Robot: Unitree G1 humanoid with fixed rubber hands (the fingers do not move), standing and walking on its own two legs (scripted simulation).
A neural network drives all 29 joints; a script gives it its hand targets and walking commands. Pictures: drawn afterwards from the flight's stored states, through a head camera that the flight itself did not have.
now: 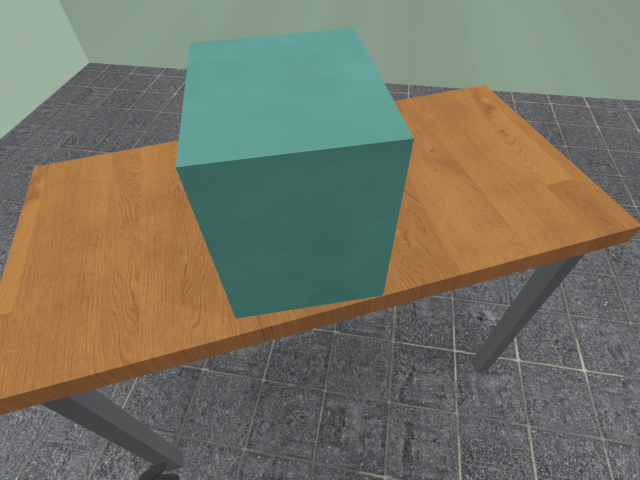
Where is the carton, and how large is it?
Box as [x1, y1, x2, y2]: [176, 28, 413, 318]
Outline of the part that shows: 354,28 190,43 176,159 176,169 236,318 382,295 413,137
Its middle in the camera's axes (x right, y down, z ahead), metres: -0.04 -0.09 +0.55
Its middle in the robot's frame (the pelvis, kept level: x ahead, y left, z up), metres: +0.49 +0.06 +0.10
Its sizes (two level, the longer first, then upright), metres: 0.259 0.224 0.286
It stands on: a table, 0.71 m high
